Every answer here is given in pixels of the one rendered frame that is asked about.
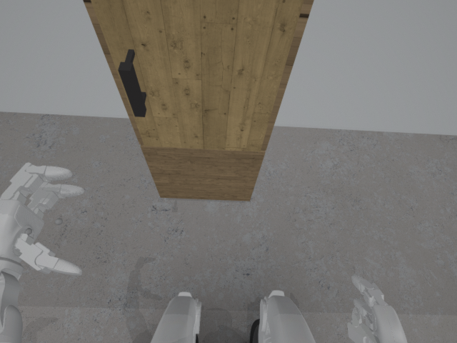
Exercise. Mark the left robot thigh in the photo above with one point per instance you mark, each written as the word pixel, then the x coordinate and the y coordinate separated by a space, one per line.
pixel 180 321

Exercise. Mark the right robot thigh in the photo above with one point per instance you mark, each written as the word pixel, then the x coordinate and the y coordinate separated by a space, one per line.
pixel 281 318

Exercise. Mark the right robot hand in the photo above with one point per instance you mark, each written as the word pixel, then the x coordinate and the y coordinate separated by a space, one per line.
pixel 383 324

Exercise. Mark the robot left forearm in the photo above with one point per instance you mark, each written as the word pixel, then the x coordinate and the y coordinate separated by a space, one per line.
pixel 11 325

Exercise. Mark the left robot hand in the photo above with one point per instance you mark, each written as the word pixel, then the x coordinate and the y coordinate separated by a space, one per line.
pixel 16 217

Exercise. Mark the cupboard door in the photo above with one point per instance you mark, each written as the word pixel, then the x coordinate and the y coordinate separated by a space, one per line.
pixel 211 69

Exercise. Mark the handle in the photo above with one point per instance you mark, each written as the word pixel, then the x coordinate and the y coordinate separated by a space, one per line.
pixel 128 76

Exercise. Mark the robot thigh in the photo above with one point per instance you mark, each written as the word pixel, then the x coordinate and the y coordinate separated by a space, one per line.
pixel 180 321
pixel 281 318

